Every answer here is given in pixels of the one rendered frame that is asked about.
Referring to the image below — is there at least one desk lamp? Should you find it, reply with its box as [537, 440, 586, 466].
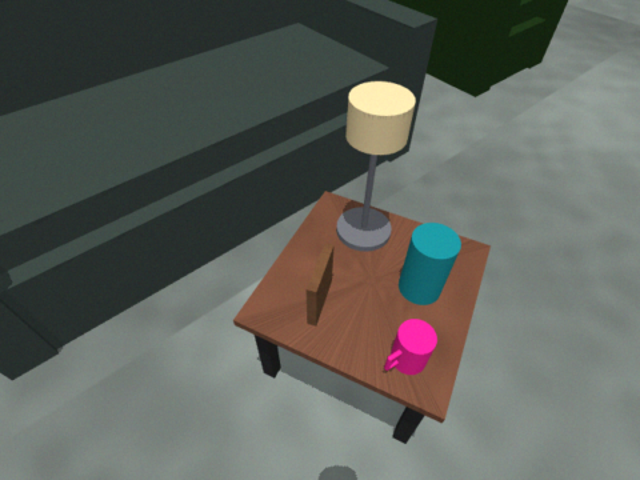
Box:
[337, 81, 416, 252]

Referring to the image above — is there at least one coffee table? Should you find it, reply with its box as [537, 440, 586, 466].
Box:
[233, 191, 491, 444]

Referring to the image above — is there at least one armchair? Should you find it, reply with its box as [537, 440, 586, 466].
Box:
[389, 0, 568, 97]

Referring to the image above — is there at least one sofa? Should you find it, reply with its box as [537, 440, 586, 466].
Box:
[0, 0, 438, 381]

